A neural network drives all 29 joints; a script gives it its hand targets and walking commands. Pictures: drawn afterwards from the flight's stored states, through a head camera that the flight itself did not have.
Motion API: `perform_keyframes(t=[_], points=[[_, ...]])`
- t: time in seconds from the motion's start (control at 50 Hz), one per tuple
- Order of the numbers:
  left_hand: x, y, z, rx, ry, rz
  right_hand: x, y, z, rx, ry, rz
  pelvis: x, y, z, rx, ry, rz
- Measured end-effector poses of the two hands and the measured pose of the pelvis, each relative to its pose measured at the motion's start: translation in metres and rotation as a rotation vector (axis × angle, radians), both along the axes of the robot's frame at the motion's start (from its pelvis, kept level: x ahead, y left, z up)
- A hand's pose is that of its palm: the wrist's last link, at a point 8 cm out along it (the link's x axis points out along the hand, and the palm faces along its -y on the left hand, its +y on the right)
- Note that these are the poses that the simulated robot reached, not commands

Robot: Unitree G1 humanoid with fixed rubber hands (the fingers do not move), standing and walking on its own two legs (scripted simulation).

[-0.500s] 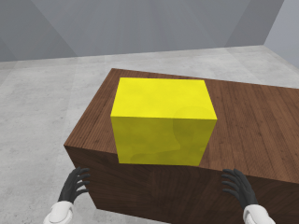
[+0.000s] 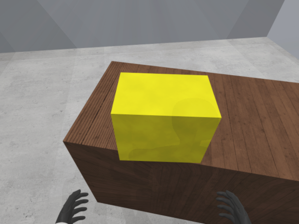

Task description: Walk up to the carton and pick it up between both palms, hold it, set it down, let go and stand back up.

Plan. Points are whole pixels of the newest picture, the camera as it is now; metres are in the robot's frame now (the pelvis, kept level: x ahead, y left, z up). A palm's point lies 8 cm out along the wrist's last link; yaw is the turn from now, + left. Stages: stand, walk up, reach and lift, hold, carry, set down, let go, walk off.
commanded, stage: let go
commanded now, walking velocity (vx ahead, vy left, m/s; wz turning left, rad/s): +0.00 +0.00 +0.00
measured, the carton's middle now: (161, 119) +0.43 -0.03 +0.03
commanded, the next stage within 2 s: stand in 0.32 s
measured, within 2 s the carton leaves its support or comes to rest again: neither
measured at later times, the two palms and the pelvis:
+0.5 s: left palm out of the picture +0.11 +0.25 -0.10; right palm out of the picture +0.11 -0.26 -0.10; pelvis +0.00 +0.00 -0.01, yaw +0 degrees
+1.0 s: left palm out of the picture +0.04 +0.27 -0.14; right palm out of the picture +0.01 -0.23 -0.13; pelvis +0.01 +0.02 +0.00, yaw -1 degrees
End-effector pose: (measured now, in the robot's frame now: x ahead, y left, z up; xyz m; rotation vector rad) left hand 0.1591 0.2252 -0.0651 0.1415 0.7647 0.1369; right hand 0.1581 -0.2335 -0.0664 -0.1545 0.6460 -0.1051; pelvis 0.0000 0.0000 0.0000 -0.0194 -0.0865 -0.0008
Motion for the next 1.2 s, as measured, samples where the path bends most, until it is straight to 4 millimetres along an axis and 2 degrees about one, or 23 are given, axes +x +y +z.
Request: perform_keyframes(t=[0.12, 0.36, 0.42, 0.52, 0.62, 0.72, 0.88, 1.06, 1.2], points=[[-0.004, 0.005, -0.004, 0.010, 0.029, -0.001, -0.002, 0.004, -0.005, -0.013, 0.024, 0.017, 0.000, -0.001, -0.001, -0.001, -0.006, 0.001], [-0.010, 0.004, -0.008, 0.043, 0.034, -0.034, -0.007, 0.004, -0.012, -0.037, 0.069, 0.030, -0.001, -0.004, -0.002, -0.001, 0.001, 0.003], [-0.021, 0.013, -0.016, 0.069, 0.044, -0.052, -0.022, -0.007, -0.025, -0.066, 0.196, 0.012, -0.002, -0.003, -0.004, 0.001, 0.034, 0.002], [-0.052, 0.021, -0.036, 0.060, 0.141, -0.040, -0.056, -0.027, -0.036, -0.097, 0.331, -0.035, 0.000, -0.001, -0.006, 0.004, 0.064, -0.004], [-0.076, 0.025, -0.050, 0.046, 0.230, -0.033, -0.087, -0.032, -0.042, -0.104, 0.413, -0.077, 0.002, 0.003, -0.006, 0.002, 0.079, -0.010], [-0.087, 0.028, -0.059, 0.031, 0.279, -0.020, -0.109, -0.026, -0.045, -0.105, 0.471, -0.098, 0.005, 0.007, -0.005, 0.003, 0.079, -0.010], [-0.101, 0.034, -0.068, 0.021, 0.360, -0.004, -0.129, -0.009, -0.053, -0.079, 0.529, -0.122, 0.006, 0.016, -0.004, 0.006, 0.076, -0.014], [-0.132, 0.045, -0.075, 0.026, 0.484, 0.040, -0.151, 0.015, -0.066, -0.037, 0.614, -0.136, 0.005, 0.026, -0.004, 0.011, 0.064, -0.011], [-0.154, 0.044, -0.082, 0.011, 0.567, 0.058, -0.165, 0.027, -0.072, -0.024, 0.666, -0.141, 0.004, 0.031, -0.005, 0.012, 0.054, -0.011]])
